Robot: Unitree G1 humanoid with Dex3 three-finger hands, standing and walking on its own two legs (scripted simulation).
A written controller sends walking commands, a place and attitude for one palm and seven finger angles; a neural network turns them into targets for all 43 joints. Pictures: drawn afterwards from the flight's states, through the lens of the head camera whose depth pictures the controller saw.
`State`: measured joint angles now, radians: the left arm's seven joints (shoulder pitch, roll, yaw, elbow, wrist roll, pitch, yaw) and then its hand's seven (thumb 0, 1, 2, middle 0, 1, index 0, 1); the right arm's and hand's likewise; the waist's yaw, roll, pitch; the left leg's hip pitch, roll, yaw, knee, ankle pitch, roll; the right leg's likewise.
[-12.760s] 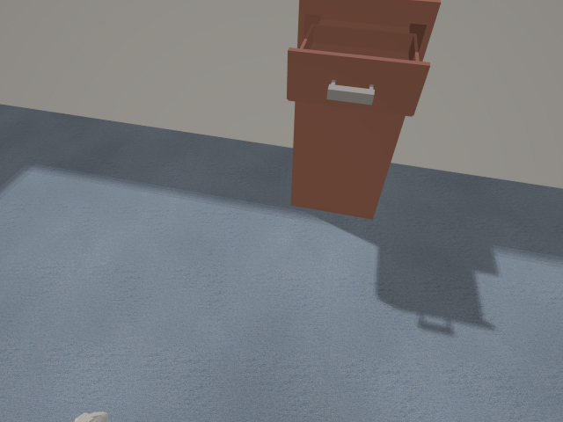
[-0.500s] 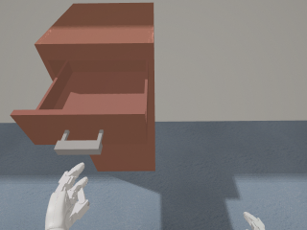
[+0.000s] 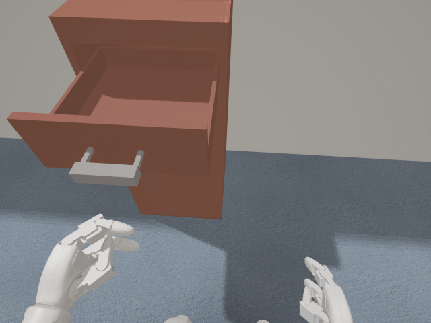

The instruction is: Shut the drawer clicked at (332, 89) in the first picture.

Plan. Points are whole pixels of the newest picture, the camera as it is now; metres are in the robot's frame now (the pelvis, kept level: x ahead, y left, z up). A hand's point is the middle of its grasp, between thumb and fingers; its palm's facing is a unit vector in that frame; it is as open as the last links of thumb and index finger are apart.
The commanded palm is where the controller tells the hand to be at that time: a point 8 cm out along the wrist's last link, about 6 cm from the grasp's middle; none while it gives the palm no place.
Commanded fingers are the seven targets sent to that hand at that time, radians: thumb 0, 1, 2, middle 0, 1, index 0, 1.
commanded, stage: raise the hand and make a fist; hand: left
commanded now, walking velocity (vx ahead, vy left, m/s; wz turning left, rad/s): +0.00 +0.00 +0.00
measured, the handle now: (110, 163) +0.37 +0.23 +0.09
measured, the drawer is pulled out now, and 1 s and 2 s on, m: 0.27 0.27 0.27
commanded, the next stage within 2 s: bring the fist close to the handle in 1.18 s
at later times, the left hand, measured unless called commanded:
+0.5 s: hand (78, 245) +0.20 +0.20 +0.14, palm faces +0.04 -1.00 -0.07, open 3.1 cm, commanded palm +0.15 +0.25 +0.15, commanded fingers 0.00 0.90 0.90 -1.40 -1.60 -1.40 -1.60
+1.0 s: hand (58, 240) +0.19 +0.21 +0.18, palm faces +0.05 -0.99 -0.10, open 3.3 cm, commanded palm +0.14 +0.26 +0.19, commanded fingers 0.00 0.90 0.90 -1.40 -1.60 -1.40 -1.60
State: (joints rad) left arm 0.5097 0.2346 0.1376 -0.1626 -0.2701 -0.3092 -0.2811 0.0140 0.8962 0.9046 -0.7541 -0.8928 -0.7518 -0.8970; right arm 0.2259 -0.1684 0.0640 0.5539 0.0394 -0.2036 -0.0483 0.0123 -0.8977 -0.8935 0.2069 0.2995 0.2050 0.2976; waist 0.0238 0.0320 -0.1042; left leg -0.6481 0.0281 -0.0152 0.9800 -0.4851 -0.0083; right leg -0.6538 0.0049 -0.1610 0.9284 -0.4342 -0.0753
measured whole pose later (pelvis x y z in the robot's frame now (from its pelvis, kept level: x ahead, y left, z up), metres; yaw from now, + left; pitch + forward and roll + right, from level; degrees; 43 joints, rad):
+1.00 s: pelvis +0.02 +0.02 +0.04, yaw -1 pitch -1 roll -1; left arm 0.59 0.25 0.20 -0.49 -0.28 0.01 -0.21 0.01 0.90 0.90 -1.40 -1.60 -1.40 -1.60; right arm 0.24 -0.23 0.08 0.60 0.06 -0.33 -0.06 0.01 -0.90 -0.89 0.21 0.30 0.20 0.30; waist 0.06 0.05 -0.08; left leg -0.25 0.00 0.02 0.64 -0.38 0.02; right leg -0.26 0.00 -0.12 0.60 -0.32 -0.03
